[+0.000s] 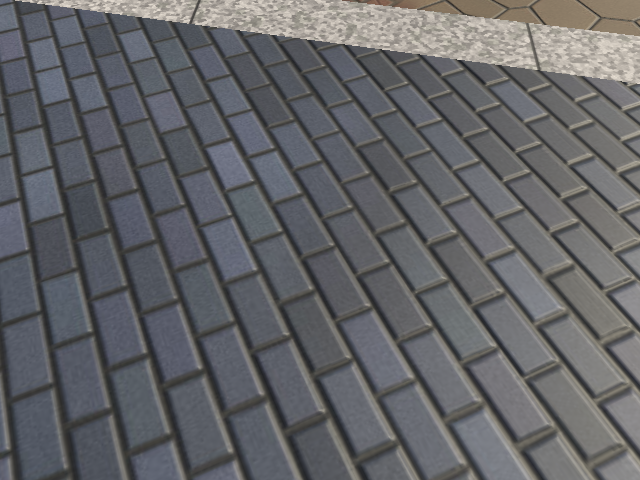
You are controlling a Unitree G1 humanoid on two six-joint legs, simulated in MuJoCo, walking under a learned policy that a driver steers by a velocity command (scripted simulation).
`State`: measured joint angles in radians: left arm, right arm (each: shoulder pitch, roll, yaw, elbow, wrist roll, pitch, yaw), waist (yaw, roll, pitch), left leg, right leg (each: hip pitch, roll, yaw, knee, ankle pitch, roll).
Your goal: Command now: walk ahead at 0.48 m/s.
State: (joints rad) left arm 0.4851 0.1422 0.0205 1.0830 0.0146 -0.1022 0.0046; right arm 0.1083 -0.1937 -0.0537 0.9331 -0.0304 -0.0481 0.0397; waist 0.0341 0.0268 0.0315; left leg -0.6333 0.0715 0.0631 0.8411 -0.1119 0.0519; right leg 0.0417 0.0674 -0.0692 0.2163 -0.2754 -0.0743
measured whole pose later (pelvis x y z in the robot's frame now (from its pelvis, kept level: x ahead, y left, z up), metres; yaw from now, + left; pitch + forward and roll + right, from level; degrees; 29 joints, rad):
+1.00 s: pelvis +0.30 +0.01 +0.00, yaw +0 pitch -2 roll +0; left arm 0.28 0.12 0.00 1.13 0.01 -0.02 0.04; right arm 0.31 -0.14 0.00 1.13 -0.01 -0.02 -0.04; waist 0.00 0.01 0.04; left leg -0.04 -0.02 0.09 0.36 -0.29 0.04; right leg -0.17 0.03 -0.07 0.39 -0.19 -0.05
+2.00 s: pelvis +0.30 +0.01 +0.00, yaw +0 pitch -1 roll +0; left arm 0.33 0.10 -0.02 1.18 0.00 -0.02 0.04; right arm 0.39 -0.09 0.03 1.17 -0.01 -0.03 -0.05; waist 0.01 0.00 0.02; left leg -0.06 -0.02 0.08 0.37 -0.29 0.05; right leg -0.18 0.03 -0.06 0.39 -0.19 -0.05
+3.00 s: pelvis +0.46 -0.05 -0.01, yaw +0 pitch +0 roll +0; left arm 0.26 0.18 0.06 1.02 0.02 -0.07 -0.01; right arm 0.41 -0.18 -0.03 1.09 -0.02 -0.08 0.01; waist -0.01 0.04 0.04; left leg -0.30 0.04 0.02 1.14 -0.35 0.09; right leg -0.29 0.02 -0.12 0.54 -0.25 -0.07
